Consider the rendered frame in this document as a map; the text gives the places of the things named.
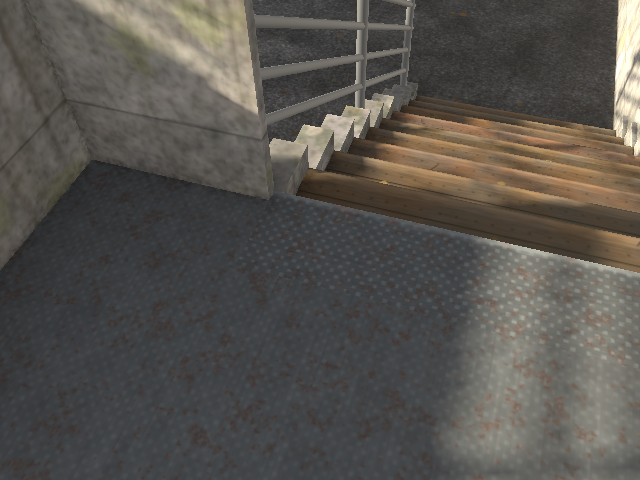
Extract stairs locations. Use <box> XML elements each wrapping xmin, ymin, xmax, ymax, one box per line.
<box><xmin>296</xmin><ymin>95</ymin><xmax>640</xmax><ymax>273</ymax></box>

